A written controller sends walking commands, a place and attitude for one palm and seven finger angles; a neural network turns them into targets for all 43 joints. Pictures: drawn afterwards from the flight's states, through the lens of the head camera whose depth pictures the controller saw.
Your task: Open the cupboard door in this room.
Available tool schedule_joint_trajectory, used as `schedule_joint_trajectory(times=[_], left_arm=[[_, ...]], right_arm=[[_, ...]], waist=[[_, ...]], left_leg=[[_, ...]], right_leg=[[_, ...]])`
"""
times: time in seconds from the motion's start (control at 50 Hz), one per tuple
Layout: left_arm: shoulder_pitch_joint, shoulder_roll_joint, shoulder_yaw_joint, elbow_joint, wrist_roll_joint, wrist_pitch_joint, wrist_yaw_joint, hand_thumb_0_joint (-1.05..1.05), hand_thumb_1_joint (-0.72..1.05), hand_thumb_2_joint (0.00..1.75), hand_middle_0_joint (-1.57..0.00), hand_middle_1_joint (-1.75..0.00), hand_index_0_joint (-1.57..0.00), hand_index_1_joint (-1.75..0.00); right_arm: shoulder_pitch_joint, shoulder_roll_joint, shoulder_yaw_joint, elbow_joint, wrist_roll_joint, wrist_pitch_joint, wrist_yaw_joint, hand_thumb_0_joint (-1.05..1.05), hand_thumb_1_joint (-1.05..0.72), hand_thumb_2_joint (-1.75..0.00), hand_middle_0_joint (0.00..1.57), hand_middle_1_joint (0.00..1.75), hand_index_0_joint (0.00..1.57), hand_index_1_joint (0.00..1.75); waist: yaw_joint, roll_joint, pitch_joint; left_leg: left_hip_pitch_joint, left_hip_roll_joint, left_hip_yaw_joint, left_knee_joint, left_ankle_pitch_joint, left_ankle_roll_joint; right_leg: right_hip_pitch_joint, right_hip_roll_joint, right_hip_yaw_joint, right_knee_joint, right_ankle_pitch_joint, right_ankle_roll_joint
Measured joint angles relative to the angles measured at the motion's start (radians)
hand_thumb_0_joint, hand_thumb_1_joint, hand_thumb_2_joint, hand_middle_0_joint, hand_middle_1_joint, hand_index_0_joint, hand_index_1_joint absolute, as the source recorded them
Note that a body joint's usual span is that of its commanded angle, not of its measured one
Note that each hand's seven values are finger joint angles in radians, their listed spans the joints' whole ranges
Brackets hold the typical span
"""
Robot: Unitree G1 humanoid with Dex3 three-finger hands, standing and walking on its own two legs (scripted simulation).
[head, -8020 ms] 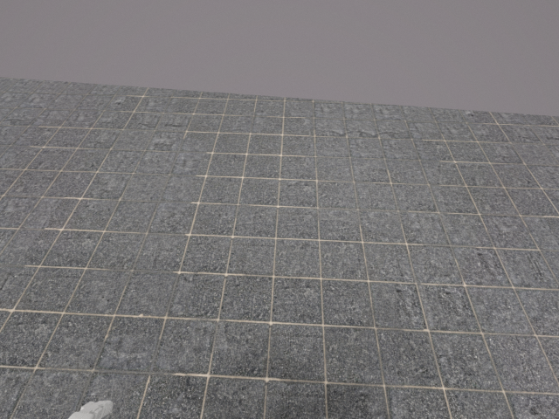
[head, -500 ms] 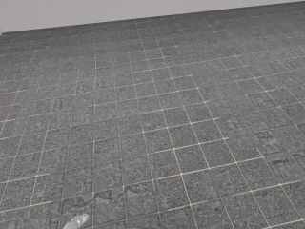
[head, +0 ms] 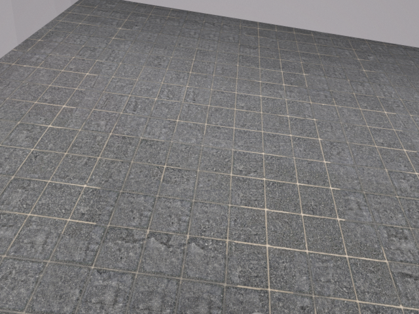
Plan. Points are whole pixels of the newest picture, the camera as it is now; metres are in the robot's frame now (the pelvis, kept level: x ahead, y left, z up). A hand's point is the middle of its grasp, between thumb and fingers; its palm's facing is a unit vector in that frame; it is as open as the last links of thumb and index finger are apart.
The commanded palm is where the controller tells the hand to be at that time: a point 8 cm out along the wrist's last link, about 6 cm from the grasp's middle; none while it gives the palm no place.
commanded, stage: turn or walk to find it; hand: left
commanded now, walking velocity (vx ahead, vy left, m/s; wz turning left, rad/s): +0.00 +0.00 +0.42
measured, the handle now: out of the picture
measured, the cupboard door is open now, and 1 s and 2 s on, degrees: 0 0 0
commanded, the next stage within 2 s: stand and wait in 1.70 s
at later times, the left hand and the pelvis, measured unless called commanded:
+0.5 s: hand out of the picture +0.04 +0.17 -0.14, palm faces +0.21 -0.94 -0.27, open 7.4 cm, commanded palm none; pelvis -0.03 -0.04 +0.00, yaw +12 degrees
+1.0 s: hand out of the picture -0.14 +0.20 -0.17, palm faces +0.47 -0.85 -0.25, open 7.4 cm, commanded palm none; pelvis -0.07 -0.01 +0.01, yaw +25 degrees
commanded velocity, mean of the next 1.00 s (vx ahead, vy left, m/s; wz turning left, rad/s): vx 0.00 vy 0.00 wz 0.42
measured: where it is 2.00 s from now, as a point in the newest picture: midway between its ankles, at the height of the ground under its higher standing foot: outside the picture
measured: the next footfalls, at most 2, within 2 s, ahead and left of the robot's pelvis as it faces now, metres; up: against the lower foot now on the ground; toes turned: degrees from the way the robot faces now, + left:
right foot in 0.40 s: +0.03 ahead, -0.14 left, +0.00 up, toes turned +7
left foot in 0.86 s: -0.07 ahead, +0.10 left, +0.00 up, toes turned +28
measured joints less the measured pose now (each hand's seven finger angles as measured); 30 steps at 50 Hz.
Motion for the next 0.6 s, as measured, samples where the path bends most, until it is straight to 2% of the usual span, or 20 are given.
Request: schedule_joint_trajectory(times=[0.06, 0.16, 0.3, 0.34, 0.38, 0.4, 0.42, 0.46, 0.5, 0.54, 0.6], left_arm=[[-0.018, 0.006, 0.004, -0.002, 0.000, -0.004, -0.008, 0.01, 0.91, 0.90, -0.20, -0.30, -0.20, -0.29], [-0.051, 0.002, 0.001, -0.031, -0.002, -0.016, -0.010, 0.01, 0.91, 0.90, -0.20, -0.30, -0.20, -0.29], [-0.109, -0.028, -0.009, -0.072, -0.006, -0.020, -0.006, 0.01, 0.91, 0.90, -0.20, -0.30, -0.20, -0.29], [-0.121, -0.041, -0.014, -0.086, -0.009, -0.026, -0.006, 0.01, 0.91, 0.90, -0.20, -0.30, -0.20, -0.29], [-0.125, -0.052, -0.021, -0.099, -0.012, -0.039, -0.006, 0.01, 0.91, 0.90, -0.20, -0.30, -0.20, -0.29], [-0.122, -0.054, -0.024, -0.107, -0.011, -0.048, -0.006, 0.01, 0.91, 0.90, -0.20, -0.30, -0.20, -0.30], [-0.123, -0.064, -0.026, -0.108, -0.006, -0.057, -0.004, 0.01, 0.91, 0.90, -0.20, -0.30, -0.20, -0.30], [-0.112, -0.081, -0.035, -0.112, -0.003, -0.062, -0.003, 0.01, 0.91, 0.90, -0.20, -0.30, -0.20, -0.30], [-0.093, -0.093, -0.039, -0.111, -0.003, -0.060, -0.002, 0.01, 0.90, 0.90, -0.21, -0.30, -0.20, -0.30], [-0.078, -0.100, -0.040, -0.102, -0.003, -0.057, -0.001, 0.01, 0.90, 0.90, -0.21, -0.30, -0.20, -0.30], [-0.061, -0.104, -0.041, -0.088, -0.002, -0.061, 0.001, 0.01, 0.90, 0.90, -0.21, -0.30, -0.20, -0.30]], right_arm=[[0.000, 0.010, 0.009, -0.004, 0.000, -0.005, -0.008, 0.00, -0.90, -0.90, 0.20, 0.30, 0.20, 0.30], [0.015, 0.021, 0.012, -0.006, 0.002, -0.007, -0.007, 0.00, -0.90, -0.90, 0.20, 0.30, 0.20, 0.30], [0.055, 0.019, 0.000, -0.002, -0.006, 0.005, -0.003, 0.00, -0.90, -0.90, 0.20, 0.30, 0.21, 0.30], [0.068, 0.012, -0.006, 0.002, -0.008, 0.012, -0.002, 0.00, -0.90, -0.90, 0.20, 0.30, 0.21, 0.30], [0.083, 0.003, -0.013, 0.006, -0.006, 0.018, -0.001, 0.00, -0.90, -0.90, 0.20, 0.30, 0.21, 0.30], [0.093, 0.000, -0.017, 0.007, -0.003, 0.021, 0.000, 0.00, -0.90, -0.90, 0.20, 0.30, 0.21, 0.30], [0.096, -0.008, -0.022, 0.011, 0.001, 0.024, 0.001, 0.00, -0.90, -0.90, 0.20, 0.30, 0.20, 0.30], [0.106, -0.021, -0.034, 0.019, -0.002, 0.038, 0.001, 0.00, -0.90, -0.90, 0.20, 0.30, 0.20, 0.30], [0.114, -0.033, -0.043, 0.029, -0.006, 0.052, 0.006, 0.00, -0.90, -0.90, 0.20, 0.30, 0.20, 0.30], [0.121, -0.042, -0.048, 0.035, -0.008, 0.055, 0.011, 0.00, -0.90, -0.90, 0.20, 0.30, 0.20, 0.30], [0.133, -0.048, -0.049, 0.044, -0.008, 0.055, 0.013, 0.00, -0.90, -0.90, 0.20, 0.30, 0.20, 0.30]], waist=[[-0.002, 0.012, -0.007], [-0.010, 0.027, -0.019], [-0.047, 0.054, -0.024], [-0.058, 0.067, -0.025], [-0.063, 0.077, -0.029], [-0.063, 0.077, -0.035], [-0.062, 0.091, -0.030], [-0.066, 0.107, -0.029], [-0.065, 0.109, -0.033], [-0.069, 0.111, -0.033], [-0.070, 0.103, -0.029]], left_leg=[[0.023, -0.008, -0.022, -0.071, 0.047, 0.006], [0.039, -0.027, -0.056, -0.145, 0.102, 0.013], [0.004, -0.049, -0.111, -0.141, 0.128, 0.000], [-0.016, -0.054, -0.128, -0.126, 0.129, -0.009], [-0.042, -0.061, -0.144, -0.097, 0.124, -0.023], [-0.062, -0.068, -0.149, -0.070, 0.115, -0.031], [-0.085, -0.066, -0.156, -0.020, 0.068, -0.037], [-0.149, -0.071, -0.152, 0.163, -0.073, -0.047], [-0.209, -0.066, -0.134, 0.362, -0.097, -0.054], [-0.243, -0.043, -0.118, 0.495, -0.060, -0.067], [-0.245, -0.006, -0.105, 0.561, -0.030, -0.089]], right_leg=[[-0.053, 0.019, 0.041, 0.116, 0.061, 0.013], [-0.063, 0.029, 0.071, 0.107, 0.107, 0.031], [0.004, 0.061, 0.085, -0.070, 0.064, 0.025], [0.041, 0.075, 0.082, -0.162, 0.071, 0.017], [0.098, 0.088, 0.074, -0.300, 0.138, 0.010], [0.133, 0.087, 0.070, -0.384, 0.183, -0.006], [0.137, 0.094, 0.060, -0.397, 0.203, -0.043], [0.139, 0.089, 0.034, -0.383, 0.199, -0.078], [0.154, 0.079, 0.017, -0.402, 0.202, -0.085], [0.173, 0.072, -0.003, -0.430, 0.214, -0.084], [0.191, 0.058, -0.034, -0.453, 0.225, -0.085]])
